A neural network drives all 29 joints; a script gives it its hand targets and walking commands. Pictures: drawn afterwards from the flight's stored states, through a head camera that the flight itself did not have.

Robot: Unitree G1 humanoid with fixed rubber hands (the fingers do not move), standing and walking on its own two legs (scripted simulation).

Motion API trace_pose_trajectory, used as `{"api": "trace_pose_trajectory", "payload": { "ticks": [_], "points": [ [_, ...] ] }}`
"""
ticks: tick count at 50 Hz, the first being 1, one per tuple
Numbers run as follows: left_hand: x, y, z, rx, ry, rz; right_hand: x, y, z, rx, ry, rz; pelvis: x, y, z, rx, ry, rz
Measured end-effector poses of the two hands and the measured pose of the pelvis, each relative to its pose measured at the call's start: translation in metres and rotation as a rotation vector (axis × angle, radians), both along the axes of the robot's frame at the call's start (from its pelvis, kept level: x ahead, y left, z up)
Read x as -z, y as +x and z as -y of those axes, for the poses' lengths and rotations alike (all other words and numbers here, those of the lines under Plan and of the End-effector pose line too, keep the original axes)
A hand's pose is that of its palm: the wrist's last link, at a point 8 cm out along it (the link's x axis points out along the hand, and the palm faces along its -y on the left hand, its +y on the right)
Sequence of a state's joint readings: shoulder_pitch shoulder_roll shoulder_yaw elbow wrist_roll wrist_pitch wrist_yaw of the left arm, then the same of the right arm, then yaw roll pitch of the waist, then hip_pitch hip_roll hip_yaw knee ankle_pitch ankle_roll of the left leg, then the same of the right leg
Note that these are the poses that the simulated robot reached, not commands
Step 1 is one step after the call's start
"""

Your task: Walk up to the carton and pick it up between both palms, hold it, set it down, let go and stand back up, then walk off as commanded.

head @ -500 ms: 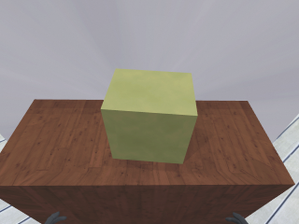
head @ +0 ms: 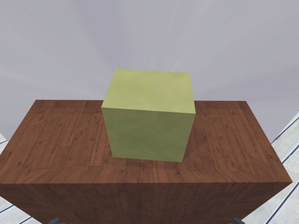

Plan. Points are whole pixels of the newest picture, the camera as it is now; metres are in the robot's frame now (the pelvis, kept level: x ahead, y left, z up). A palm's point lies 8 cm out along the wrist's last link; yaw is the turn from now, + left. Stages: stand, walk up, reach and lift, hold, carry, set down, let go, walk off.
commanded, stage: stand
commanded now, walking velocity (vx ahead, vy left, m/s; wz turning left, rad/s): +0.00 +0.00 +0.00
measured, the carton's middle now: (149, 116) +0.45 +0.01 +0.03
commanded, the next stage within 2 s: walk off in 0.98 s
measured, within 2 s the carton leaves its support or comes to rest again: neither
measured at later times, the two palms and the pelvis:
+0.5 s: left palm out of the picture +0.08 +0.29 -0.11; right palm out of the picture +0.08 -0.25 -0.11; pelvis -0.01 +0.00 +0.00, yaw +0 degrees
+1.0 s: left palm out of the picture +0.08 +0.29 -0.11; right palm out of the picture +0.07 -0.26 -0.12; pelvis -0.01 +0.00 +0.00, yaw +0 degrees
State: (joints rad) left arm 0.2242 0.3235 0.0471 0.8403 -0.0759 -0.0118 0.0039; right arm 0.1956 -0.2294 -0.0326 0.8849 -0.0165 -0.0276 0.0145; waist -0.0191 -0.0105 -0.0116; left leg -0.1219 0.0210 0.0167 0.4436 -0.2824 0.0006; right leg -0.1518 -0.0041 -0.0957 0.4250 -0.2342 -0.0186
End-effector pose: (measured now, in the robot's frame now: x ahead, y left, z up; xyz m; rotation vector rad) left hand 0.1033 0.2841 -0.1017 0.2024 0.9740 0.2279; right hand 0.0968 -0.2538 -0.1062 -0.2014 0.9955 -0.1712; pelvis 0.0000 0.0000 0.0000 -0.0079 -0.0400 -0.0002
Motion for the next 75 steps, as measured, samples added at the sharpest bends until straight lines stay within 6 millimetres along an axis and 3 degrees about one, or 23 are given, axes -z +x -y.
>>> {"api": "trace_pose_trajectory", "payload": {
  "ticks": [24,61,66,71,75],
  "points": [
    [0.004,-0.02,-0.002,-0.018,0.005,-0.044,0.005,-0.016,0.001,0.009,0.009,-0.026,0.0,-0.008,0.001,0.0,0.001,0.011],
    [0.004,-0.028,-0.001,-0.02,0.018,-0.069,0.012,-0.027,0.003,0.014,0.021,-0.059,0.0,-0.015,0.004,0.0,0.006,0.024],
    [0.005,-0.042,-0.008,-0.01,0.054,-0.107,0.021,-0.043,0.009,0.009,0.019,-0.116,0.004,-0.031,0.008,-0.001,0.014,0.043],
    [0.007,-0.071,-0.011,-0.021,0.104,-0.174,0.036,-0.064,0.024,0.001,0.023,-0.166,0.013,-0.05,0.02,-0.002,0.031,0.054],
    [0.007,-0.097,-0.001,-0.037,0.141,-0.21,0.052,-0.07,0.043,-0.018,0.031,-0.175,0.021,-0.066,0.035,-0.004,0.05,0.069]
  ]
}}
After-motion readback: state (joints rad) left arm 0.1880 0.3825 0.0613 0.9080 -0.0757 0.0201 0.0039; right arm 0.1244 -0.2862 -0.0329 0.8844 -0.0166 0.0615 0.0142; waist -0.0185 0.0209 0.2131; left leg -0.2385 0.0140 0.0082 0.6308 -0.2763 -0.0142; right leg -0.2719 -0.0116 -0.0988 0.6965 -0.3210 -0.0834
